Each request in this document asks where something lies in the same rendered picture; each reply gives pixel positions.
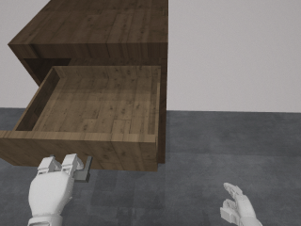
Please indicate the handle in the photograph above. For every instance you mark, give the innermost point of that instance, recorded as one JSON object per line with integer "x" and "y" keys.
{"x": 78, "y": 175}

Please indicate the left robot forearm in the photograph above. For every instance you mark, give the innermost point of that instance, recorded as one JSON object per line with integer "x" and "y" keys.
{"x": 46, "y": 220}

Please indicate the right robot hand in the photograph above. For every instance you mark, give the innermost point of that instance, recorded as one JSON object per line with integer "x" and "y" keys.
{"x": 241, "y": 207}

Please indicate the right robot forearm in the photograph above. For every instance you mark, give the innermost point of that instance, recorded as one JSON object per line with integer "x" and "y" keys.
{"x": 249, "y": 221}

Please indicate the left robot hand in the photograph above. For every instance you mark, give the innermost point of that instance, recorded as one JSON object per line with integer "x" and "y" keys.
{"x": 51, "y": 190}

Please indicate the cabinet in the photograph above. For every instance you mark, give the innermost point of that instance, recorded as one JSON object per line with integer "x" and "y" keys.
{"x": 98, "y": 33}

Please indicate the drawer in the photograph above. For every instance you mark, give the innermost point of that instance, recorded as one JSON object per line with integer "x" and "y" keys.
{"x": 111, "y": 113}

